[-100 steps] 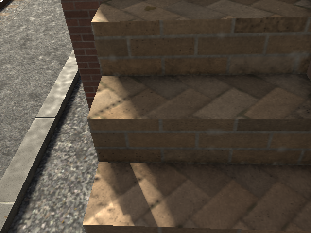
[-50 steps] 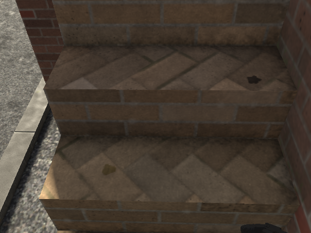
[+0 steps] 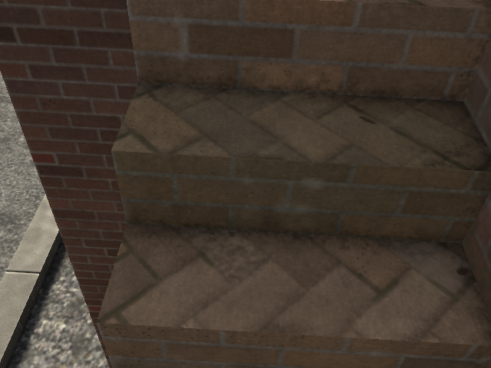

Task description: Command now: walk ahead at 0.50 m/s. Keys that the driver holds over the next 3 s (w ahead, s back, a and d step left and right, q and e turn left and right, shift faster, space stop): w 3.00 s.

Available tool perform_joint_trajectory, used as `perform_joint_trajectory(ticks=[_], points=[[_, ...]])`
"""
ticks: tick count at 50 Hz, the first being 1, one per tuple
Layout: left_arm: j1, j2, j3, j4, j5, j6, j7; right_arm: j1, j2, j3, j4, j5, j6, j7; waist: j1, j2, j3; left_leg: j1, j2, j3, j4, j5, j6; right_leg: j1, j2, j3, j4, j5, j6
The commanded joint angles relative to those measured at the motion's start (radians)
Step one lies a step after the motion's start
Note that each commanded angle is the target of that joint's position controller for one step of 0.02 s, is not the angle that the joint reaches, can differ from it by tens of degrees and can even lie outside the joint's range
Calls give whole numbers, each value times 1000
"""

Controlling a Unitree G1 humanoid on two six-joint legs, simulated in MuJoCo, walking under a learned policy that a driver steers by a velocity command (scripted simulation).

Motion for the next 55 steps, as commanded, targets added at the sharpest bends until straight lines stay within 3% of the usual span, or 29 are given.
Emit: perform_joint_trajectory(ticks=[1, 7, 10, 13, 14, 16, 17, 18, 19, 21, 22, 23, 24, 25, 26, 27, 28, 30, 35, 39, 40, 42, 43, 44, 45, 46, 49, 52, 55], points=[[0, -130, -44, -144, 1, 1, 13, 217, -12, -24, 150, 14, -66, 19, 50, 15, 165, 287, 232, -429, -655, 253, 0, -419, 1, 83, 346, -138, -14], [-262, -180, -81, -305, -47, 45, 47, 353, -91, -14, 184, -24, -118, 22, 31, 28, 245, 340, 216, -229, -802, 430, -44, -694, 69, -18, 548, -230, 21], [-365, -95, -82, -369, -66, 73, 36, 371, -138, -10, 170, 13, -117, 14, 16, 114, 212, 289, 159, -107, -946, 619, -62, -509, 29, -174, 207, -267, 22], [-400, -75, -122, -391, -83, 87, 31, 437, -145, -5, 196, 54, -97, -34, 46, 210, 135, 368, 147, 30, -1058, 1351, -16, -102, -57, -378, -379, -350, -27], [-380, -38, -114, -337, -99, 81, 23, 437, -144, 7, 164, 91, -101, -59, 49, 174, -2, 337, 146, -19, -971, 1800, 25, 163, 17, -421, -581, -273, -15], [48, -13, -103, -184, -74, 71, 34, 392, -337, -42, 137, 95, -105, -47, 196, 469, -244, 675, 273, -61, -632, 2217, 93, 359, 9, -249, -788, -305, -3], [82, 50, -80, -125, -28, 62, 21, 456, -338, -57, 129, 86, -99, -30, 165, 365, -293, 682, 217, -108, -384, 1933, 82, 445, 13, -63, -976, -368, -13], [75, 163, -37, -87, 18, 83, 27, 544, -199, -51, 86, 50, -81, 1, 78, -27, -317, 465, 64, -125, -51, 1190, 13, 541, -215, 425, -1260, -438, -141], [40, 196, -4, -50, -18, 121, 55, 440, -196, -69, 54, -1, -55, 34, 87, -119, -248, 223, -143, -157, 490, 372, -27, 438, -290, 860, -1663, -917, -259], [-110, 65, -17, 21, -1, 96, 44, 265, -49, -34, -73, -64, -53, 43, -14, 95, 72, -139, -111, -272, 953, 376, 20, 178, -281, 698, -1548, -1042, -198], [-158, -68, -87, -40, 65, 92, -97, 192, -36, 3, 48, 48, 22, 19, 59, 52, 318, -363, -60, -513, 989, 419, 162, -25, -246, 350, -1409, -791, -185], [-66, -82, -38, 131, 1, 70, 0, 265, 47, 20, -114, -47, -27, 18, -82, 78, 161, -247, -110, -308, 952, 386, 110, 106, -234, 426, -1412, -803, -144], [-162, -169, -120, 71, 75, 66, -106, 151, 5, 30, -59, 57, 37, 15, -45, 105, 258, -460, -53, -499, 942, 365, 223, -22, -185, 218, -1438, -592, -112], [-16, -75, -37, 170, -10, 30, -9, 310, 58, 33, -109, -43, -15, 10, -108, 78, 148, -321, -99, -286, 939, 318, 109, 183, -224, 266, -1481, -620, -125], [-94, -160, -118, 105, 106, 51, -121, 185, -80, 11, -78, 36, 41, 3, -66, 124, 166, -497, -45, -444, 850, 495, 212, 60, -177, 161, -1496, -423, -102], [8, -33, -38, 179, -30, 13, -9, 330, 24, 31, -109, -55, 8, 2, -126, 72, 125, -376, -62, -263, 868, 304, 71, 243, -231, 181, -1524, -508, -122], [-19, -15, -46, 156, -39, 1, 26, 334, -5, 27, -95, -45, 0, 3, -128, 122, 142, -374, -28, -220, 819, 255, 19, 203, -232, 141, -1535, -438, -125], [2, -22, -57, 154, -22, -13, 45, 184, -16, 24, -147, -6, -5, -14, -83, 76, 179, -427, -5, -137, 960, 297, -12, 201, -283, 180, -1631, -369, -145], [126, 7, -27, 138, -24, -44, 44, -26, -44, 16, -269, 2, -16, 7, 16, 18, 221, -830, 71, -178, 1039, 194, 3, 596, -321, 224, -1675, -353, -151], [121, 136, 21, 60, -39, -25, 64, -172, 7, 60, -431, 7, 26, 23, 56, -20, 182, -363, 92, -73, 235, -128, 19, 466, -326, 73, -1974, -233, -125], [130, 111, 21, 84, -21, -6, 63, -160, 44, 69, -437, 16, 46, 15, 61, -84, 147, -114, 67, -16, 116, -187, 57, 390, -337, 26, -2030, -78, -140], [225, 99, -7, 101, -31, -22, 7, 256, -15, 3, -282, 12, 43, -2, -107, -65, -113, 297, -89, 81, 208, -22, 147, 502, -347, -168, -1609, 1345, -112], [181, 177, 14, 52, -57, -29, -14, 397, -47, -26, -247, 2, 32, -4, -170, -79, -227, 477, -4, -177, 126, -95, 193, 383, -285, -171, -1378, 1250, -55], [87, 221, 38, -9, -77, -40, -36, 482, -145, -72, -220, -19, 53, -17, -241, 102, -246, 558, 89, -515, -213, -384, 219, 221, -207, -139, -1139, 954, -57], [-45, 216, 52, -68, -69, -42, -55, 490, -246, -111, -202, -38, 86, -35, -270, 322, -212, 507, 220, -964, -610, -754, 277, 62, -41, -134, -779, 447, -38], [-129, 131, 48, -111, -10, -39, -63, 409, -269, -124, -210, -6, 91, -33, -220, 198, -156, 320, 299, -1172, -785, -812, 299, 37, 7, 13, -205, 57, 12], [-150, -142, -51, -276, 18, 9, -15, 239, -69, -43, -60, -8, 31, -25, 28, 101, 154, 34, 281, -794, -671, -515, 120, -248, -26, 92, 280, -186, 45], [-5, -120, -56, -269, -3, 40, 17, 230, -65, -44, -4, -25, -38, 11, 110, 51, 180, 102, 236, -473, -694, -138, 55, -288, -21, 63, 262, -197, 64], [-134, -90, -41, -287, -44, 68, 33, 307, -151, -66, 26, -35, -81, 8, 24, 80, 231, 182, 291, -391, -797, 105, 102, -403, 52, -19, 415, -206, 94]])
